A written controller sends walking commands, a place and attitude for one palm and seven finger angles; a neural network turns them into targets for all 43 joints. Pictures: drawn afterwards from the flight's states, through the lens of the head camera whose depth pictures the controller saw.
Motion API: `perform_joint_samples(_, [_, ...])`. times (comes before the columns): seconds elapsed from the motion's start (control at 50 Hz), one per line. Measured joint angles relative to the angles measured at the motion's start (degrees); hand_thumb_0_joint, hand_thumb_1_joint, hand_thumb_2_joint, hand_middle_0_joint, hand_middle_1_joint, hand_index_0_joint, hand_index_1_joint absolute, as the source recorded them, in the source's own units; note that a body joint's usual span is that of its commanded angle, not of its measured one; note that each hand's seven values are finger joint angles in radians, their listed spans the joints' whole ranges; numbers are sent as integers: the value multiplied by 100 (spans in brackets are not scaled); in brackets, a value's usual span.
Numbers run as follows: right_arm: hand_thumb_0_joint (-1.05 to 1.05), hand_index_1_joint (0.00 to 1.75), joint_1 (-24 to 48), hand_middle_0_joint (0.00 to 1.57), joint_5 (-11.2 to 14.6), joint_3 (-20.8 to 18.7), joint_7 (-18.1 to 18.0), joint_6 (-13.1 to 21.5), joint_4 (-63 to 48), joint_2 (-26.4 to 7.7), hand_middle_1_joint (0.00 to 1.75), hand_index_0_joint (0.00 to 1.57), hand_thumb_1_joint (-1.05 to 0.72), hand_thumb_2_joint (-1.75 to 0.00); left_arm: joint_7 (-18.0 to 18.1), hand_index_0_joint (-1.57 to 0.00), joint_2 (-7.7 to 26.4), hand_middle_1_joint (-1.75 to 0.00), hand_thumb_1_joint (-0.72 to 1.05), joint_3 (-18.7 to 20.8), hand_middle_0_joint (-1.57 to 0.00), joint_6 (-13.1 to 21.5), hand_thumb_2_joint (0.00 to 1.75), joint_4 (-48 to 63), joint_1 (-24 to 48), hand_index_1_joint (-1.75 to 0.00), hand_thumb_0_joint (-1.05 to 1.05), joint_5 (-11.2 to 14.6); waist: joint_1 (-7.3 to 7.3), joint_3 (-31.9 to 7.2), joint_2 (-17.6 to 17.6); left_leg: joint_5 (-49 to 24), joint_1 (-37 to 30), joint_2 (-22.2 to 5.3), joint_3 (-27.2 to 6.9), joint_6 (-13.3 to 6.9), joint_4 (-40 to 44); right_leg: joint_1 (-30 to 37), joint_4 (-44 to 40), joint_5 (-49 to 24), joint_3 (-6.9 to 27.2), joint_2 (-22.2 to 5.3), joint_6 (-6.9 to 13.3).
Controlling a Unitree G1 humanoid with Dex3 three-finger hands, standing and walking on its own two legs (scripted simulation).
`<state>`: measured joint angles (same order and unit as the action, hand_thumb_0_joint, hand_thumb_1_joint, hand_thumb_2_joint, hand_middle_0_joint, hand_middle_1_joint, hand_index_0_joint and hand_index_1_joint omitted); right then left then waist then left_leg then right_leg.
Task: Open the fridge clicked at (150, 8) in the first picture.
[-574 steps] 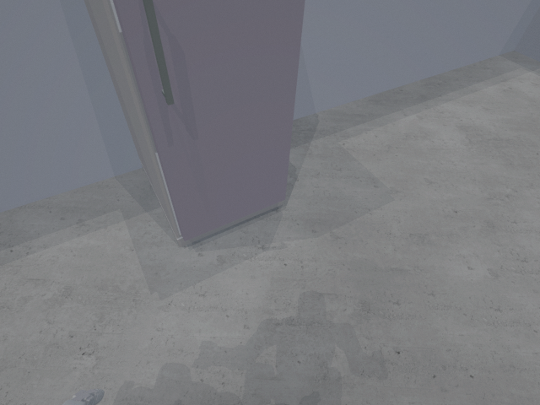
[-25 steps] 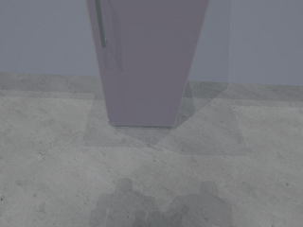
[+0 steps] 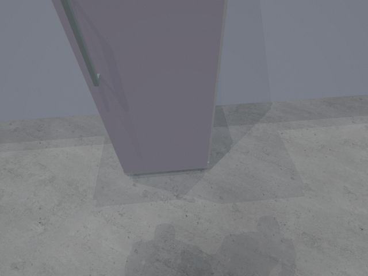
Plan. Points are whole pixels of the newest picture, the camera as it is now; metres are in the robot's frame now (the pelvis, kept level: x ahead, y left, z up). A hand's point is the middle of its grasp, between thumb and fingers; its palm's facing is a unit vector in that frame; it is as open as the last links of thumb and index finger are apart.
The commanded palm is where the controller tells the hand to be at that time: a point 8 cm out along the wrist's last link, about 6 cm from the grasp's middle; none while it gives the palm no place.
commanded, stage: take the last steps up to it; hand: left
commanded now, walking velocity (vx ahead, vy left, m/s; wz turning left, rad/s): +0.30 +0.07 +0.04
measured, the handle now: (84, 44) +0.74 +0.33 +0.14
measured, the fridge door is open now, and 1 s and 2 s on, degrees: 0 0 0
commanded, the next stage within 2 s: come to a stop and stand still in 0.60 s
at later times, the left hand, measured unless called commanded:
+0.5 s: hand out of the picture +0.10 +0.24 -0.18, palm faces +0.10 -0.99 -0.14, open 7.3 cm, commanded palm none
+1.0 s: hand (116, 195) +0.37 +0.22 -0.16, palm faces -0.01 -0.98 -0.21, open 7.3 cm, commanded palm none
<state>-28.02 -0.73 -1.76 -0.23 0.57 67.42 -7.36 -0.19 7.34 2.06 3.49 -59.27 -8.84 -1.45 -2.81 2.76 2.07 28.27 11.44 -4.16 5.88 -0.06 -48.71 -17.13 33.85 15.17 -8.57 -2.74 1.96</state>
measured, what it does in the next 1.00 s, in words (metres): walks ahead: left foot, then right foot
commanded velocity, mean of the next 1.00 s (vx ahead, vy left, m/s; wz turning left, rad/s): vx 0.08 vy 0.04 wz -0.03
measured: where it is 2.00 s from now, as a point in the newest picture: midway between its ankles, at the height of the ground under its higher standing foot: outside the picture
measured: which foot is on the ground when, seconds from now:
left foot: up 0.00-0.38, down 0.40-0.90, up 0.92-1.00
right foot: down 0.00-0.40, up 0.42-0.82, down 0.84-1.00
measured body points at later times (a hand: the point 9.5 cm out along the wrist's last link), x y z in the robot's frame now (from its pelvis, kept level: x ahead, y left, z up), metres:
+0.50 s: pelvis +0.17 +0.08 +0.00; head +0.18 +0.10 +0.45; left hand +0.09 +0.29 -0.17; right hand +0.27 -0.16 -0.13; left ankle +0.22 +0.16 -0.73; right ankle +0.07 -0.07 -0.65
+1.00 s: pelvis +0.27 +0.06 +0.00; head +0.30 +0.04 +0.45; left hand +0.37 +0.27 -0.14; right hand +0.23 -0.14 -0.16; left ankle +0.22 +0.17 -0.71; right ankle +0.32 -0.04 -0.73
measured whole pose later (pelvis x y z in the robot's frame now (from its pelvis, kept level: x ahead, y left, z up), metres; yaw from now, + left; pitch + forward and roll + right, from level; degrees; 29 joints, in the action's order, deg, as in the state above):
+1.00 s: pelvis +0.27 +0.06 +0.00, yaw +1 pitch +0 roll +1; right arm -18.6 0.2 -2.1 -1.6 -1.5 64.6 -6.1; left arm 2.8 6.4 1.0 1.1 -59.7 -5.9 -1.1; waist -2.9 4.0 1.6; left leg 28.7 12.8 -2.2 6.0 1.9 -40.0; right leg -18.6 31.4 12.3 -6.9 -3.0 2.0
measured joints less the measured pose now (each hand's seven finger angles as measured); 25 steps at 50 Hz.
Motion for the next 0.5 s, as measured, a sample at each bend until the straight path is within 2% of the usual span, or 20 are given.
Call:
perform_joint_samples(0.04, [0, 30, 159, 20, -14, -54, 27, -66, -6, -23, 30, 20, -91, -90, 115, -20, -4, -30, 94, 98, -20, 97, 90, 58, -101, -30, -1, 79, 92, -78, 5, -303, 629, -15, -127, -25, -1056, 257, -223, 72, -74, 14, 2])
perform_joint_samples(0.1, [0, 30, 518, 20, -61, -127, 44, -85, -196, -125, 30, 20, -91, -90, 197, -20, 92, -30, 96, 114, -20, 120, 90, 13, -329, -30, -2, 40, 162, -207, 20, -890, 1323, -168, -118, 59, -1359, 664, -751, -56, -128, 52, -43])
perform_joint_samples(0.2, [0, 30, 1162, 19, -66, -191, 128, -43, -667, -288, 30, 20, -92, -90, 161, -20, 143, -30, 95, 28, -20, 61, 90, -291, -817, -30, -2, -6, 195, -329, 1, -1504, 1871, -348, -65, 173, -528, 1182, -1303, -88, -150, 49, -123])
perform_joint_samples(0.34, [0, 30, 1814, 19, -42, -169, 254, 39, -1061, -384, 30, 19, -92, -90, 101, -20, 116, -30, 92, 4, -20, -19, 90, -611, -1355, -30, 0, -39, 477, -215, -161, -1612, 1581, -285, 64, 90, 883, 1673, -1280, 360, -176, -91, -437])
perform_joint_samples(0.38, [0, 30, 1900, 19, -55, -140, 250, 119, -1153, -404, 30, 20, -92, -90, 96, -20, 119, -30, 92, 20, -20, -61, 90, -667, -1502, -30, 0, -35, 536, -163, -237, -1611, 1231, -183, 150, 37, 1342, 1672, -915, 683, -142, -211, -558])
perform_joint_samples(0.4, [0, 30, 1931, 19, -84, -130, 228, 199, -1200, -420, 30, 20, -91, -90, 86, -20, 112, -30, 92, 25, -20, -97, 90, -691, -1558, -30, 0, -19, 529, -131, -255, -1777, 1126, -143, 171, -55, 1461, 1522, -450, 913, -107, -289, -519])
perform_joint_samples(0.44, [0, 30, 1988, 19, -98, -104, 140, 302, -1228, -364, 30, 20, -91, -90, 67, -20, 149, -30, 92, 26, -20, -223, 90, -729, -1481, -30, 1, 15, 518, 10, -368, -1568, 1142, -48, 272, -230, 1114, 883, 1200, 1393, 274, -327, -336])
perform_joint_samples(0.48, [0, 30, 1937, 19, -81, -65, 68, 309, -1188, -284, 30, 20, -91, -90, 60, -20, 183, -30, 92, 39, -20, -280, 90, -712, -1368, -30, 1, 19, 511, 51, -413, -1370, 949, 8, 389, -311, 1180, 165, 2643, 1271, 510, -247, -205])
perform_joint_samples(0.5, [0, 30, 1880, 19, -74, -49, 38, 308, -1146, -232, 30, 20, -91, -90, 49, -20, 204, -30, 92, 53, -20, -281, 90, -687, -1295, -30, 1, 11, 492, 54, -434, -1373, 805, 50, 442, -313, 1340, -139, 3062, 1066, 533, -242, -183])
